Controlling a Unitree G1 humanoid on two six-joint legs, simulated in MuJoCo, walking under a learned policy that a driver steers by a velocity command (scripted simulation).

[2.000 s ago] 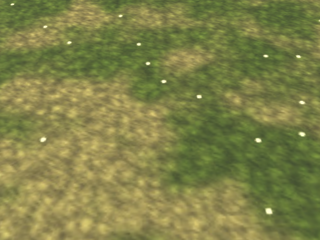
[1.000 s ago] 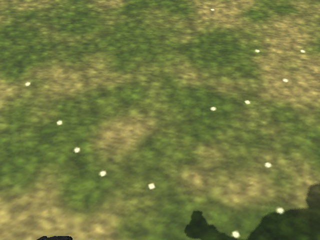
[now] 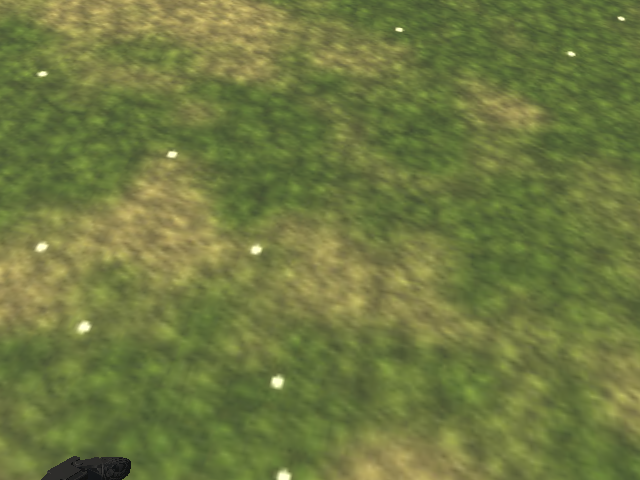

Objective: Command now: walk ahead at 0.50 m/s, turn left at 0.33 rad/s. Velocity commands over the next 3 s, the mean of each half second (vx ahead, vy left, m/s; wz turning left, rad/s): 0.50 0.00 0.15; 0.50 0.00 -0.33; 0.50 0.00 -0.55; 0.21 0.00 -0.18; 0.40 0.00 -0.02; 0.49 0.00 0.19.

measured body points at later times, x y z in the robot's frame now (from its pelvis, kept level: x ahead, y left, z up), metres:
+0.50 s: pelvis +0.28 -0.05 +0.00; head +0.31 -0.06 +0.45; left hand +0.28 +0.22 -0.13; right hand +0.49 -0.29 -0.10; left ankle +0.43 +0.13 -0.69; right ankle +0.24 -0.15 -0.75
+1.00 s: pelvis +0.56 +0.00 +0.00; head +0.58 +0.00 +0.45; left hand +0.75 +0.25 -0.11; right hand +0.56 -0.29 -0.12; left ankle +0.52 +0.11 -0.75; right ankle +0.67 -0.18 -0.68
